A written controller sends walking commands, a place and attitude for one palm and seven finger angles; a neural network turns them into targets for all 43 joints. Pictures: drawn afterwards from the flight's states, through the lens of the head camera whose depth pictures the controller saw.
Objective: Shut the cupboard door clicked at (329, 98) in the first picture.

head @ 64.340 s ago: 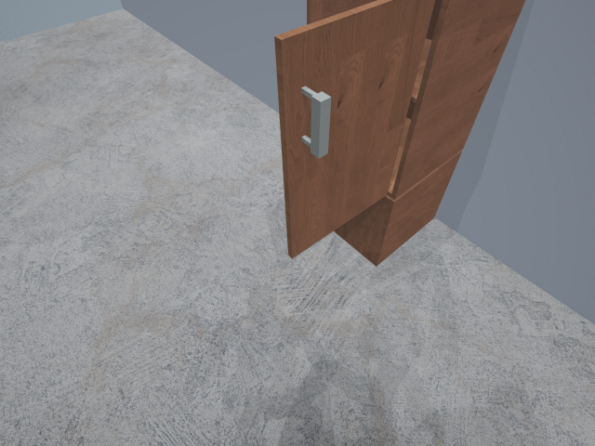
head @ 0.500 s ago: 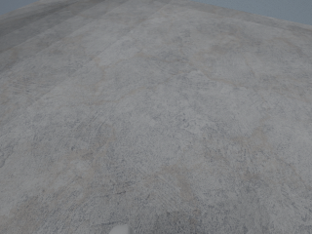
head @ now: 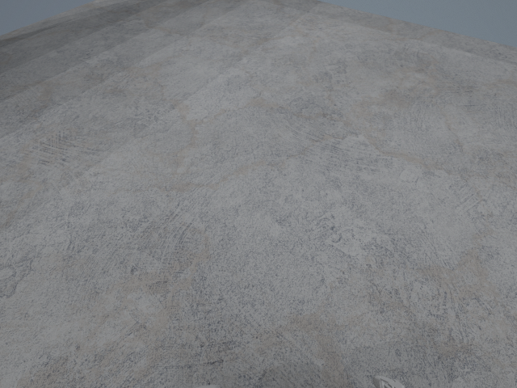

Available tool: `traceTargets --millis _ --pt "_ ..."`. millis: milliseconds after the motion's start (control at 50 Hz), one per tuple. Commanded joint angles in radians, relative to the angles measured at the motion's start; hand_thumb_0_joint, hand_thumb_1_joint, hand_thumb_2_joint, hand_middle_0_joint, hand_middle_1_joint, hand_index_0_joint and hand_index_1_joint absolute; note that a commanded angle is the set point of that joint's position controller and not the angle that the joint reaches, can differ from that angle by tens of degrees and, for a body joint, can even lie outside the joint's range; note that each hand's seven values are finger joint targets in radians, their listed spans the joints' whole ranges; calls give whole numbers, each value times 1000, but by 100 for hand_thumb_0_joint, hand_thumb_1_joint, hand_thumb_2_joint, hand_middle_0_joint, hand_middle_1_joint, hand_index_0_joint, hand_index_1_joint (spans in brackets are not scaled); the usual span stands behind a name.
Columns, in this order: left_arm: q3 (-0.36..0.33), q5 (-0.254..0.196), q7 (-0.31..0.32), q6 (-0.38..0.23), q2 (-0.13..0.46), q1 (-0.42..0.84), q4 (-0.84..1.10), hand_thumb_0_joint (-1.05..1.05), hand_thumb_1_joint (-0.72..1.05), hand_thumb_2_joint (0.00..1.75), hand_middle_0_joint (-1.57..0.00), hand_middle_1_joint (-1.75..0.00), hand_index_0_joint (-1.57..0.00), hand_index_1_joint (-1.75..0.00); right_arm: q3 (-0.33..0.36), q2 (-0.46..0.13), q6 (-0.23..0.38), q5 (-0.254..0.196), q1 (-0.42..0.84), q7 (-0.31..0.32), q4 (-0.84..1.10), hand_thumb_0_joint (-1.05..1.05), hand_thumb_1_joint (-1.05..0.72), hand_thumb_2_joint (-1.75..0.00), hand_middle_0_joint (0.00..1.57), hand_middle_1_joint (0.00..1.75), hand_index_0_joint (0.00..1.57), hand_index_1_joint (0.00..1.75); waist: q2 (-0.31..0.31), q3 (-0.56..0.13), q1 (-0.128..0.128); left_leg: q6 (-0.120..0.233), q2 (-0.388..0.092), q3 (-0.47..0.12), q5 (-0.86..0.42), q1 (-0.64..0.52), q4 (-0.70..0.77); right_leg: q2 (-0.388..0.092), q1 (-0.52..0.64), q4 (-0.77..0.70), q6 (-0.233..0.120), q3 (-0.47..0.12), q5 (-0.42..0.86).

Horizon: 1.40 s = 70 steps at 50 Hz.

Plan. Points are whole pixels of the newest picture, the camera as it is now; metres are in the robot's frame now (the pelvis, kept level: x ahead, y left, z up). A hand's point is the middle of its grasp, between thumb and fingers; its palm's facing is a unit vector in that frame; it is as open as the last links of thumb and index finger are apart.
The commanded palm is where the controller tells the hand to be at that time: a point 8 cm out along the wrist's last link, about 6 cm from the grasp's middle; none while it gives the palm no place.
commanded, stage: turn to face it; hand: left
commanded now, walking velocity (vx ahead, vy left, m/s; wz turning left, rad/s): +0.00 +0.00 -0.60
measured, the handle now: out of the picture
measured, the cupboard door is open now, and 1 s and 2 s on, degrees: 17 17 17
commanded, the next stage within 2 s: none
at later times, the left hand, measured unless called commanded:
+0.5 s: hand (168, 330) +0.23 +0.21 -0.16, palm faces -0.24 -0.95 -0.22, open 7.4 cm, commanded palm none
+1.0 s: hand (214, 300) +0.30 +0.13 -0.17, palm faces -0.55 -0.82 -0.18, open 7.4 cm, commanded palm none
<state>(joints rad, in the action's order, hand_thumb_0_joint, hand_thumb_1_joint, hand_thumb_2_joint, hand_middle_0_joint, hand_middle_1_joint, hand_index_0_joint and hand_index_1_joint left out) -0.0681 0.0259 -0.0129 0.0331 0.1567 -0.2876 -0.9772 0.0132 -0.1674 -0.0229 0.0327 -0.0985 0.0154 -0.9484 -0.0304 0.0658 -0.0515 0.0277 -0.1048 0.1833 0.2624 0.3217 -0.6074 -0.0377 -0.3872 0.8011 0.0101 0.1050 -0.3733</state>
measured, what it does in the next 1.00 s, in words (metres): walks ahead, turning right: right foot, then left foot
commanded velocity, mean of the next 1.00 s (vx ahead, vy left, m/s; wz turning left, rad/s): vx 0.00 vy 0.00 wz -0.60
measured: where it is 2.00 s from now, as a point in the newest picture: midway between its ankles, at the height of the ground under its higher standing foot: outside the picture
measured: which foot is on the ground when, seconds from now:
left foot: down 0.00-0.06, up 0.08-0.34, down 0.36-0.68, up 0.70-0.98, down 1.00-1.00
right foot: up 0.00-0.04, down 0.06-0.36, up 0.38-0.66, down 0.68-1.00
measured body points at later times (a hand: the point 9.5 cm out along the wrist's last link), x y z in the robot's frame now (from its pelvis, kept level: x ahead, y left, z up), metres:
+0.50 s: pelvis +0.08 +0.02 +0.01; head +0.14 +0.03 +0.45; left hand +0.24 +0.26 -0.14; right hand +0.09 -0.25 -0.12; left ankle +0.10 +0.13 -0.73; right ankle +0.01 -0.09 -0.66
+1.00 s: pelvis +0.12 +0.02 +0.00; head +0.17 +0.01 +0.44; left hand +0.33 +0.17 -0.16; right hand +0.04 -0.25 -0.12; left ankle +0.20 +0.10 -0.73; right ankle +0.04 -0.11 -0.73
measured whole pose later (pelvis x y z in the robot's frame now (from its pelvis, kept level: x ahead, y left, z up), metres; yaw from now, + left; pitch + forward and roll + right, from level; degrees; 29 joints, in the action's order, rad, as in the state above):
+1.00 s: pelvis +0.12 +0.02 +0.00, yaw -35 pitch +2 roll -1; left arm -0.06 0.02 -0.02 0.07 0.23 -0.18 -0.87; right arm 0.03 -0.24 -0.02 0.01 -0.19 0.02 -0.85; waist 0.03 0.07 0.00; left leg -0.04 -0.06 0.04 0.30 0.36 -0.62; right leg 0.03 -0.32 0.60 0.03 -0.10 -0.31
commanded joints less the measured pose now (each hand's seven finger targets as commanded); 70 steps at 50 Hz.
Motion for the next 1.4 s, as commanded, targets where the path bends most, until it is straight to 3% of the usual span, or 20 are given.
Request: traceTargets --millis 0,40,80,160,280,340,360,440,620,640,660,680,780,920,940,980,1100,1280,1340,1380 --pt "-29 7 1 -6 84 -134 49 0 90 90 -20 -30 -20 -30 68 -185 -6 -8 27 4 75 0 -90 -90 20 30 20 30 -36 -7 -15 32 -175 -103 253 136 148 12 169 -197 -7 -29 119" --pt "-51 17 15 -29 228 -118 79 0 90 90 -20 -30 -20 -30 54 -82 -9 -21 22 -10 120 0 -90 -90 20 30 20 30 322 -2 -23 -67 58 21 337 249 -257 -272 154 -536 -147 -539 179" --pt "-57 4 32 -36 250 -84 85 0 90 90 -20 -30 -20 -30 58 -111 -12 -16 69 -2 142 0 -90 -90 20 30 20 30 324 -24 -16 -70 64 -175 296 330 -506 -309 191 -574 -239 -653 297" --pt "-53 4 38 -31 207 -3 107 0 90 90 -20 -30 -20 -30 49 -98 8 -22 -1 3 105 0 -90 -90 20 30 20 30 143 -172 19 -88 52 -169 204 229 -351 -210 346 -399 -208 -384 652" --pt "-58 -7 25 -11 235 63 111 0 90 90 -20 -30 -20 -30 42 -107 18 -27 -99 16 95 0 -90 -90 20 30 20 30 162 -145 60 -86 94 -140 -23 -54 120 -124 204 -307 -126 -375 624" --pt "-28 -14 9 -7 151 72 171 0 90 90 -20 -30 -20 -30 71 -284 30 -7 -197 24 103 0 -90 -90 20 30 20 30 -250 -175 89 126 -353 -504 -482 -295 272 77 -132 103 11 -132 -237" --pt "-32 -5 6 1 173 106 171 0 90 90 -20 -30 -20 -30 65 -274 33 3 -197 30 97 0 -90 -90 20 30 20 30 -189 -153 97 163 -360 -487 -564 -277 264 56 -162 259 20 -150 -255" --pt "-29 -8 -18 18 155 147 174 0 90 90 -20 -30 -20 -30 58 -241 30 3 -120 33 124 0 -90 -90 20 30 20 30 -151 -96 59 118 -238 -231 -677 -263 201 4 -158 264 39 -93 -148" --pt "-24 -5 -25 6 176 125 194 0 90 90 -20 -30 -20 -30 83 -286 16 -6 -130 11 110 0 -90 -90 20 30 20 30 -136 -121 33 19 -219 -78 -471 -153 40 41 198 -283 -11 -2 157" --pt "-33 0 -18 -4 231 56 176 0 90 90 -20 -30 -20 -30 83 -266 15 -14 -127 2 121 0 -90 -90 20 30 20 30 -24 -149 0 -31 -175 -30 -352 -46 -91 -25 350 -366 -43 -85 318" --pt "-53 8 -4 -15 339 -6 160 0 90 90 -20 -30 -20 -30 62 -186 13 -21 -102 -2 162 0 -90 -90 20 30 20 30 286 -172 -31 -95 -22 40 191 221 -320 -284 519 -421 -142 -409 644" --pt "-54 -11 6 -15 378 -49 146 0 90 90 -20 -30 -20 -30 52 -198 -2 -23 -62 5 187 0 -90 -90 20 30 20 30 278 -158 -55 -103 22 -91 402 275 -492 -382 425 -425 -238 -499 779" --pt "-38 -3 26 -11 285 151 207 0 90 90 -20 -30 -20 -30 49 -175 -9 -20 -88 3 145 0 -90 -90 20 30 20 30 184 -140 50 -119 2 -163 190 221 -475 -206 272 -398 -197 -318 626" --pt "-47 -3 13 -1 290 173 199 0 90 90 -20 -30 -20 -30 49 -162 9 -26 -174 7 136 0 -90 -90 20 30 20 30 188 -135 89 -103 76 -127 33 -38 3 -140 120 -339 -142 -392 454" --pt "-42 -8 11 3 269 186 202 0 90 90 -20 -30 -20 -30 53 -179 17 -25 -214 8 124 0 -90 -90 20 30 20 30 137 -145 109 -95 57 -143 -53 -144 136 -100 56 -286 -95 -364 368" --pt "-24 -20 -2 13 170 128 234 0 90 90 -20 -30 -20 -30 82 -347 29 -1 -251 18 138 0 -90 -90 20 30 20 30 -318 -158 108 93 -356 -553 -127 -254 336 104 -190 113 15 -124 -251" --pt "-32 -9 -33 27 156 146 195 0 90 90 -20 -30 -20 -30 62 -252 30 3 -123 25 156 0 -90 -90 20 30 20 30 -172 -88 62 93 -233 -205 -336 -172 260 5 -141 286 44 -82 -104" --pt "-28 -6 -28 7 157 98 183 0 90 90 -20 -30 -20 -30 90 -280 15 -7 -146 9 116 0 -90 -90 20 30 20 30 -156 -130 50 31 -245 -65 -347 -148 76 45 163 -273 2 16 114" --pt "-60 -4 2 -13 355 -45 139 0 90 90 -20 -30 -20 -30 60 -167 -1 -20 -52 -1 196 0 -90 -90 20 30 20 30 305 -109 -42 -101 12 -51 388 277 -431 -361 358 -470 -205 -495 661" --pt "-64 -3 24 -15 327 9 142 0 90 90 -20 -30 -20 -30 58 -171 -6 -20 -27 15 188 0 -90 -90 20 30 20 30 314 -110 -8 -101 -4 -184 315 381 -564 -301 373 -448 -240 -490 622"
